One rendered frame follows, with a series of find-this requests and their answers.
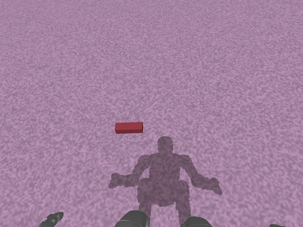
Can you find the carton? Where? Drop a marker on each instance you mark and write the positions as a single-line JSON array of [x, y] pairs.
[[129, 127]]

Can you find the left robot hand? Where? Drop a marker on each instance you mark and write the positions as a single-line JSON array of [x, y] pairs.
[[52, 220]]

